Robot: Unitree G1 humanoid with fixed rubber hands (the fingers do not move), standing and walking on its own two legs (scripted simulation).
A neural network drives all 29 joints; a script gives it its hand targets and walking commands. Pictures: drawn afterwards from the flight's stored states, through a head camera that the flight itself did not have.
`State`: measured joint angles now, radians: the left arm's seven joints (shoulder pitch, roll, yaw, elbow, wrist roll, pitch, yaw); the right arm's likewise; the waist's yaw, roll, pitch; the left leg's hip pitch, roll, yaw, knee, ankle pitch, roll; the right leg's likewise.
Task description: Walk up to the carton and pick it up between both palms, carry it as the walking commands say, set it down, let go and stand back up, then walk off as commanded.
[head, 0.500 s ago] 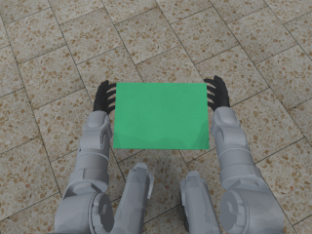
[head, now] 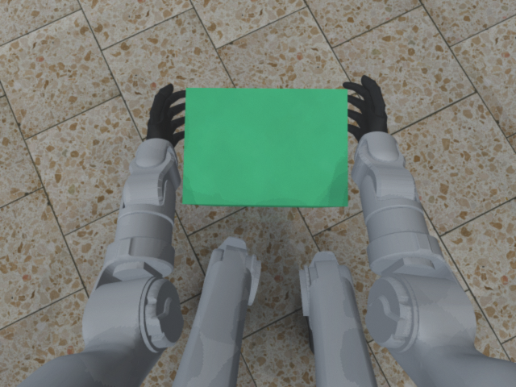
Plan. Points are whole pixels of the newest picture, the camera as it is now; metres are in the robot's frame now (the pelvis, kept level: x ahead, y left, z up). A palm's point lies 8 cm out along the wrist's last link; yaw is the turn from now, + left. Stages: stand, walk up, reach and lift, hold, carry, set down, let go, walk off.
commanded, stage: set down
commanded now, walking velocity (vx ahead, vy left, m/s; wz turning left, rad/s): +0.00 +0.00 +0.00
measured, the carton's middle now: (264, 161) +0.44 +0.06 -0.19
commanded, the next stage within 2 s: none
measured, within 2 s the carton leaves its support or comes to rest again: rests again in 1.62 s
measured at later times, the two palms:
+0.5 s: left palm (177, 141) +0.46 +0.22 -0.19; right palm (350, 139) +0.50 -0.09 -0.19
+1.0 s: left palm (186, 141) +0.48 +0.22 -0.24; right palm (344, 142) +0.51 -0.09 -0.24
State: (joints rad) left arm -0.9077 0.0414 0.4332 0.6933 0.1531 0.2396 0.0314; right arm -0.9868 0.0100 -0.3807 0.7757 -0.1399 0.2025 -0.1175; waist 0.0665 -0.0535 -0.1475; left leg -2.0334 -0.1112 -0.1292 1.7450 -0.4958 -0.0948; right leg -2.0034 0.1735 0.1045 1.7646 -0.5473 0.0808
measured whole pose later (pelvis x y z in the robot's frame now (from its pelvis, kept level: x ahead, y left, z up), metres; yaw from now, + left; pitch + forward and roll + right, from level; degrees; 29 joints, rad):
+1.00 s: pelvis -0.01 +0.00 -0.10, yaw -1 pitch +43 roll +0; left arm -1.16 0.18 0.35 0.84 0.03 0.19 0.06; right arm -1.23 -0.11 -0.27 0.90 0.00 0.15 -0.18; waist 0.08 -0.05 0.10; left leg -2.30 -0.11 -0.10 2.08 -0.54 -0.10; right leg -2.27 0.21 0.09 2.10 -0.59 0.12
